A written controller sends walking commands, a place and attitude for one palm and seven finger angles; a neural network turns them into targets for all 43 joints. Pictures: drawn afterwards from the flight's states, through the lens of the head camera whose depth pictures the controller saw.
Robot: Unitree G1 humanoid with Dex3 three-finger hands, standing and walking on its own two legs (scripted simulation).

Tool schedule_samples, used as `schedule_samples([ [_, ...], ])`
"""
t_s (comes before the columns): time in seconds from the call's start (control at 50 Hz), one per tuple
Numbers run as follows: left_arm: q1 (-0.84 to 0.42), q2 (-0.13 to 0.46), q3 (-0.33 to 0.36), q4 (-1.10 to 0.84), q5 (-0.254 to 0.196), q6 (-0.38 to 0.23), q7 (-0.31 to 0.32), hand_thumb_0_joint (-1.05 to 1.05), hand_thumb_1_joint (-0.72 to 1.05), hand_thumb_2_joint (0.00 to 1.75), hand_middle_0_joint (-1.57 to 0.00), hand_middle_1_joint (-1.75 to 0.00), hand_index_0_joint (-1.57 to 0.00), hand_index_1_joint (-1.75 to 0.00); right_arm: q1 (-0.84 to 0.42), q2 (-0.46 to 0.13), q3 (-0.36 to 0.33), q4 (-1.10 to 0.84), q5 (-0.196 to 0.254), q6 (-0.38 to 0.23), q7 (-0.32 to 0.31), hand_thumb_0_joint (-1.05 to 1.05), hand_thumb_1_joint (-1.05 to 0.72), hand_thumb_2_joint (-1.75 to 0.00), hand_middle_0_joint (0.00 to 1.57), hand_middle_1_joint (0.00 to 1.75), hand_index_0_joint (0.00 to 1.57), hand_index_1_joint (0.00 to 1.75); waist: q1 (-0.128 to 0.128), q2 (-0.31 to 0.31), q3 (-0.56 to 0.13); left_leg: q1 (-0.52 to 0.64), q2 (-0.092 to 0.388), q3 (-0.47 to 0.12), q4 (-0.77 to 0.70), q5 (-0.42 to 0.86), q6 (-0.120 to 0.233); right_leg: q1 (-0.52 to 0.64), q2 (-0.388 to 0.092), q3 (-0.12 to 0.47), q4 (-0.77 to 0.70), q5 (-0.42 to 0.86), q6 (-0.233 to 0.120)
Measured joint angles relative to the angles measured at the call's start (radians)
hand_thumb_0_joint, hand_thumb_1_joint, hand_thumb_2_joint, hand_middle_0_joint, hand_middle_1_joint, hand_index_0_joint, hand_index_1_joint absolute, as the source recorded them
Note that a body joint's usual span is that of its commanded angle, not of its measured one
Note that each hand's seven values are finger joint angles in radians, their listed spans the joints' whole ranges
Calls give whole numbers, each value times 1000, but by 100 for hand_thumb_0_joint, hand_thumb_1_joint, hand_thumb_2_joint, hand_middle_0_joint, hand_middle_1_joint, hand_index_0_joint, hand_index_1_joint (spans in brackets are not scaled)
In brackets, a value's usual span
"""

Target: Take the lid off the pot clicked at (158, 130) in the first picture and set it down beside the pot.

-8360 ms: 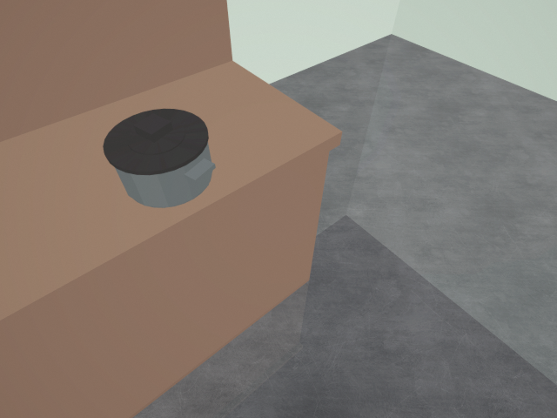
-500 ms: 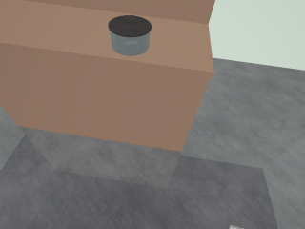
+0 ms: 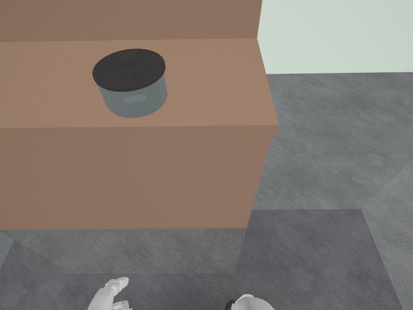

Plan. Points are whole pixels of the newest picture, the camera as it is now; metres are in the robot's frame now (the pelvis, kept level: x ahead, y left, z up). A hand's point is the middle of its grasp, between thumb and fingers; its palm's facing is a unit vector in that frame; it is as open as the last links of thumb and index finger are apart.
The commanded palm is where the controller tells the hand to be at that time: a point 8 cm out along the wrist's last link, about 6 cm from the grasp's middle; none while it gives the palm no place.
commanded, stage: take the last steps up to it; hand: left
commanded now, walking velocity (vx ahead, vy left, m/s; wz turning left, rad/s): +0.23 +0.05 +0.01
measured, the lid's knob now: (127, 59) +0.67 +0.20 +0.13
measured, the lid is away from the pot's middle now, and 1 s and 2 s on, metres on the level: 0.00 0.00 0.00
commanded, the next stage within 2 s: come to a stop and stand still in 0.18 s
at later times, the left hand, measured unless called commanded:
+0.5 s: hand out of the picture +0.14 +0.21 -0.16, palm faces +0.07 -0.97 -0.22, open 7.4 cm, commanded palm none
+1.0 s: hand (137, 290) +0.19 +0.16 -0.13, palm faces +0.00 -0.96 -0.27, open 7.4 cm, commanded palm none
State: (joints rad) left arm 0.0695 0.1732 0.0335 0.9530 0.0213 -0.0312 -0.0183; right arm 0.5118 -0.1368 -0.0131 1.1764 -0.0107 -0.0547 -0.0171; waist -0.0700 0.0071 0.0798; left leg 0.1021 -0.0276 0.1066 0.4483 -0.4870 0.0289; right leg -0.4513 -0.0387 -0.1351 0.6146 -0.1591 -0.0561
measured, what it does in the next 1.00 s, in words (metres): walks ahead: left foot, then right foot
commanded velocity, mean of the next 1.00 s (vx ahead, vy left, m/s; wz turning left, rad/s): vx -0.03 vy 0.03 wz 0.00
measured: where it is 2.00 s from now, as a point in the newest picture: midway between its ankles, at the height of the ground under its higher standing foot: outside the picture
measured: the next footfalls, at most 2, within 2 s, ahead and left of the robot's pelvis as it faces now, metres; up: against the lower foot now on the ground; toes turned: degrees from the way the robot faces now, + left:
left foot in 0.44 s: +0.25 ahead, +0.15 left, +0.00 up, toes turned +4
right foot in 0.78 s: +0.16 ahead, -0.14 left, +0.00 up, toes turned -4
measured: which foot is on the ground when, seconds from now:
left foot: down 0.00-0.00, up 0.02-0.42, down 0.44-0.78, up 0.80-1.00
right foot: down 0.00-0.46, up 0.48-0.76, down 0.78-1.00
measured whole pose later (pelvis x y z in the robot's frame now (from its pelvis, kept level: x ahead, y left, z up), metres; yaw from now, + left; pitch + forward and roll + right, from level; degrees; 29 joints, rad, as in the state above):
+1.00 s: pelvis +0.14 -0.03 +0.03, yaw -3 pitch +0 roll +3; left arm 0.24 0.16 0.03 1.00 0.03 0.00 0.02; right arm 0.21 -0.24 -0.07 1.03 0.00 0.05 0.00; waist 0.01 0.01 0.05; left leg -0.35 -0.01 0.01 0.83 -0.42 -0.04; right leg -0.23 -0.05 -0.01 0.51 -0.29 -0.03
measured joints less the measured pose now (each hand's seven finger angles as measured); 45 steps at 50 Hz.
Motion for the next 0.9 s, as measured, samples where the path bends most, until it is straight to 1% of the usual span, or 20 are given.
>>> schedule_samples([
  [0.02,-3,-3,1,-4,1,-18,3,0,91,90,-20,-30,-20,-30,-5,2,-2,7,6,6,2,1,-91,-89,20,30,20,30,5,4,8,-69,14,-10,181,-8,-1,2,6,-6,25,5,-24],
  [0.06,5,-12,0,-4,-8,-34,7,0,91,90,-20,-30,-20,-30,-30,-1,-9,5,12,19,4,1,-91,-89,20,30,20,30,8,18,20,-235,25,-62,556,0,3,28,16,-23,53,-52,-43],
  [0.08,17,-16,-1,0,-12,-33,11,0,91,90,-20,-30,-20,-30,-47,-5,-12,-2,10,25,5,1,-91,-89,20,30,20,30,11,23,18,-310,32,-76,676,23,4,51,22,-27,38,-69,-44],
  [0.12,49,-22,2,17,-13,-28,20,0,91,90,-20,-30,-20,-30,-93,-15,-19,-27,1,37,8,1,-91,-89,20,30,20,30,15,28,7,-436,61,-87,773,87,-3,99,34,-28,-22,-67,-34],
  [0.18,102,-21,20,52,-14,-24,36,-1,92,90,-20,-30,-20,-30,-165,-22,-27,-77,-6,41,10,1,-91,-89,20,30,20,30,20,21,-16,-556,105,-93,691,148,-29,162,44,-19,-121,-44,-33],
  [0.26,156,6,27,93,-7,-22,31,-1,94,90,-20,-30,-20,-30,-244,-25,-32,-127,-7,36,17,1,-91,-89,20,30,20,30,43,11,-42,-610,137,-86,488,221,-59,227,47,-4,-205,-38,-28],
  [0.32,189,11,23,116,-4,-22,26,-1,93,90,-20,-30,-20,-30,-293,-37,-35,-139,-6,34,18,1,-93,-89,20,30,20,30,68,8,-48,-594,133,-74,354,248,-74,270,41,4,-232,-53,-15],
  [0.38,214,5,15,134,-3,-13,32,0,92,90,-20,-30,-20,-30,-338,-48,-27,-140,0,32,14,1,-93,-89,20,30,20,30,97,3,-42,-534,108,-67,219,274,-83,301,33,14,-218,-87,4],
  [0.42,234,0,8,143,-6,0,40,0,92,90,-20,-30,-20,-30,-362,-50,-20,-143,2,31,10,1,-92,-89,20,30,20,30,108,4,-40,-465,94,-62,99,378,-81,308,32,20,-172,-130,20],
  [0.44,244,-2,5,145,-7,9,45,0,92,90,-20,-30,-20,-30,-369,-51,-18,-146,3,29,8,1,-92,-89,20,30,20,30,111,8,-42,-433,97,-58,60,427,-69,304,34,21,-136,-159,28],
  [0.5,243,12,0,141,-10,39,59,0,91,90,-20,-30,-20,-30,-405,-19,-11,-156,6,37,-2,1,-92,-89,20,30,20,30,119,-45,-21,-403,72,-26,62,305,-42,252,6,58,20,-276,60],
  [0.54,225,16,5,128,-10,59,62,0,91,90,-20,-30,-20,-30,-427,-2,-6,-174,4,48,-13,1,-92,-89,20,30,20,30,117,-54,-3,-402,72,-19,57,295,-40,176,19,98,201,-373,73],
  [0.6,196,23,20,94,-11,75,59,0,91,90,-20,-30,-20,-30,-450,9,-8,-197,0,67,-19,1,-91,-89,20,30,20,30,109,-46,22,-414,83,-23,48,314,-42,75,39,130,413,-396,85],
  [0.64,180,29,29,68,-12,82,55,0,91,90,-20,-30,-20,-30,-456,9,-12,-203,-2,77,-18,1,-91,-89,20,30,20,30,108,-38,29,-424,93,-23,46,321,-47,36,37,139,460,-379,93],
  [0.7,161,35,36,34,-11,87,49,0,91,90,-20,-30,-20,-30,-454,-5,-22,-209,-6,89,-12,1,-91,-89,21,30,20,30,101,-16,31,-445,109,-31,56,327,-62,44,19,131,381,-366,92],
  [0.72,157,35,36,25,-10,83,47,0,91,90,-20,-30,-20,-30,-451,-12,-27,-209,-7,92,-10,1,-91,-89,21,30,20,30,98,-5,29,-453,115,-35,65,327,-68,65,12,123,313,-349,89],
  [0.76,163,39,31,10,-6,67,44,0,91,90,-20,-30,-20,-30,-437,-26,-36,-208,-4,97,-5,1,-91,-89,21,30,20,30,93,7,17,-478,122,-42,104,315,-83,135,-2,110,114,-245,88],
  [0.78,171,46,29,6,-2,55,44,0,91,90,-20,-30,-20,-30,-427,-29,-40,-208,0,100,-1,1,-90,-89,21,30,20,30,92,-3,5,-497,114,-39,140,287,-85,157,-13,122,36,-204,74],
  [0.84,168,19,12,28,7,49,44,0,91,90,-20,-30,-20,-30,-399,-64,-54,-191,4,119,8,1,-91,-89,20,30,20,30,83,37,0,-521,84,-105,270,94,-67,161,3,109,59,-213,41],
  [0.9,181,-3,1,43,7,44,41,0,91,90,-20,-30,-20,-30,-362,-86,-57,-169,3,121,14,1,-91,-89,20,30,20,30,80,36,-22,-518,43,-116,385,65,-59,192,2,119,-11,-181,33],
])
